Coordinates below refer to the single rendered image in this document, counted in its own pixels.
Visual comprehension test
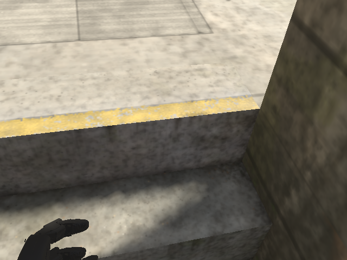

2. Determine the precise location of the robot left hand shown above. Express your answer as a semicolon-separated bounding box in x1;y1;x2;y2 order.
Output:
17;218;98;260

